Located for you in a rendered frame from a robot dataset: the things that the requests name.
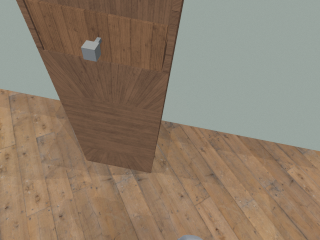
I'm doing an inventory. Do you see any drawer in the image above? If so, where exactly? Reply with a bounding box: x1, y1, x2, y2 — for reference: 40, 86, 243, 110
24, 0, 170, 72

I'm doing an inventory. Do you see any cabinet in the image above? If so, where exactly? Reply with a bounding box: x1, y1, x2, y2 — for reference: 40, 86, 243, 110
16, 0, 184, 173

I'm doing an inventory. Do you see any handle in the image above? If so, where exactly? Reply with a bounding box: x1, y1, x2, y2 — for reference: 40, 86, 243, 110
81, 37, 102, 62

